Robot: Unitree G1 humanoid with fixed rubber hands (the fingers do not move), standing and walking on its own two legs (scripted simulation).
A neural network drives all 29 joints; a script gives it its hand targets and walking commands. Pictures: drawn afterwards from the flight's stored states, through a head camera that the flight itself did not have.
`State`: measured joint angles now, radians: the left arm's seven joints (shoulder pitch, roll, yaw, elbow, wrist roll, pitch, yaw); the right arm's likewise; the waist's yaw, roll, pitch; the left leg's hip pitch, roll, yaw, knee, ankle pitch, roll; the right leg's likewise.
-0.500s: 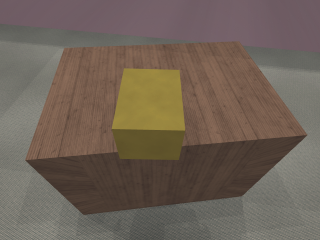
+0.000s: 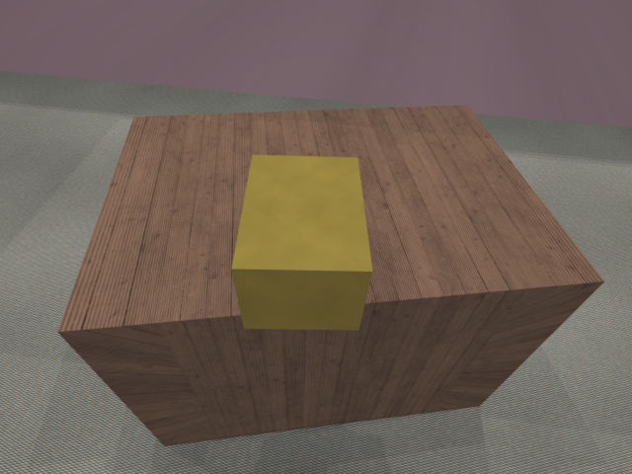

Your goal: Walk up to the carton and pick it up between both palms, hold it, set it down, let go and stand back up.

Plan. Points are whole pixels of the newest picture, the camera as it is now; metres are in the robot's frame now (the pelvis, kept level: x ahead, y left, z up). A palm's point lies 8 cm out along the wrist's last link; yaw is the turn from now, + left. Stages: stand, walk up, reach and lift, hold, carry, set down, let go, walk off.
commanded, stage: stand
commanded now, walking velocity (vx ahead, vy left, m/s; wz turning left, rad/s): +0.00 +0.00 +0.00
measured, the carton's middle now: (303, 239) +0.49 +0.01 -0.02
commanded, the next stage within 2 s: none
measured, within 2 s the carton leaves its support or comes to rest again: neither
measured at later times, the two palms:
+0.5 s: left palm out of the picture -0.06 +0.22 -0.15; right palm out of the picture -0.07 -0.20 -0.14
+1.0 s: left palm out of the picture -0.05 +0.20 -0.15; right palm out of the picture -0.08 -0.20 -0.14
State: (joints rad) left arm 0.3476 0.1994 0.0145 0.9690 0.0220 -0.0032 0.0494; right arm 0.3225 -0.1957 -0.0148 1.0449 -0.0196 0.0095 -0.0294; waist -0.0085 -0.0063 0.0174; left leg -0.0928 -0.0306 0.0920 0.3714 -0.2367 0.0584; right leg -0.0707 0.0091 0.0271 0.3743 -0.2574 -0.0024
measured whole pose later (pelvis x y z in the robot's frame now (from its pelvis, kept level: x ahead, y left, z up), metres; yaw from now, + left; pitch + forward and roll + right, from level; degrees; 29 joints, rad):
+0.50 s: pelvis -0.01 +0.01 +0.00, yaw +0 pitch -2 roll +0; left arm 0.36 0.13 0.00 1.15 0.02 0.00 0.05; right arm 0.38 -0.14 0.01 1.14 -0.01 0.00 -0.04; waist -0.01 -0.01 0.03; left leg -0.09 -0.06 0.10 0.33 -0.20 0.08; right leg -0.10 -0.02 0.03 0.38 -0.24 0.02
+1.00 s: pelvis -0.01 +0.00 +0.00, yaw +0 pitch -2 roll +0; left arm 0.33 0.12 -0.02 1.18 0.01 -0.01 0.05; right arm 0.41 -0.12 0.01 1.14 -0.02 -0.01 -0.04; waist -0.02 -0.02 0.02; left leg -0.12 -0.04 0.09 0.38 -0.22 0.07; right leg -0.11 0.00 0.02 0.41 -0.26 0.00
